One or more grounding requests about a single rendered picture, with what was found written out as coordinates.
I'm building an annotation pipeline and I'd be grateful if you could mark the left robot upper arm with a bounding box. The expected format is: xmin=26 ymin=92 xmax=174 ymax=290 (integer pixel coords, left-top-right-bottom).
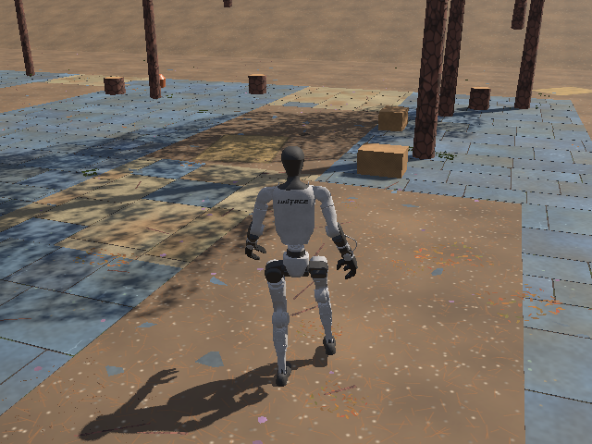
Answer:
xmin=250 ymin=186 xmax=275 ymax=236

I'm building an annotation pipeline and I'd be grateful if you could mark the left robot hand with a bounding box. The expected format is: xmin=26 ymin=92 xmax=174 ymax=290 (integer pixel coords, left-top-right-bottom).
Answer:
xmin=245 ymin=244 xmax=266 ymax=260

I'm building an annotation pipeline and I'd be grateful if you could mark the robot left forearm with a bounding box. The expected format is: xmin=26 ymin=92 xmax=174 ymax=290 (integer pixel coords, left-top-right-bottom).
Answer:
xmin=246 ymin=222 xmax=260 ymax=250

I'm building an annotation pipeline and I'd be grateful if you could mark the right robot hand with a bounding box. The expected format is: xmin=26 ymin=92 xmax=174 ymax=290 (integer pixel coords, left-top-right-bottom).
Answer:
xmin=337 ymin=256 xmax=358 ymax=279

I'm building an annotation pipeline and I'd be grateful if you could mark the left robot thigh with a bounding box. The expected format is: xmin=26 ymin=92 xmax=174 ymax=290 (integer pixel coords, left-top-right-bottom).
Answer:
xmin=265 ymin=259 xmax=290 ymax=328

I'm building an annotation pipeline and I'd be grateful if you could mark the right robot upper arm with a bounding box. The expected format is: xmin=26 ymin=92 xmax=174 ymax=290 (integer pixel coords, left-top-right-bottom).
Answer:
xmin=313 ymin=185 xmax=340 ymax=238

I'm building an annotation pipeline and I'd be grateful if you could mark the robot right forearm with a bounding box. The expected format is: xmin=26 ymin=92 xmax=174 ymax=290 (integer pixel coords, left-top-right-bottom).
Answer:
xmin=332 ymin=222 xmax=354 ymax=261

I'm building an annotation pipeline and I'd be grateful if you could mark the humanoid robot torso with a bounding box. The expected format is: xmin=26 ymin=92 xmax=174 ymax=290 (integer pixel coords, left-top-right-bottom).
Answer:
xmin=272 ymin=181 xmax=316 ymax=278

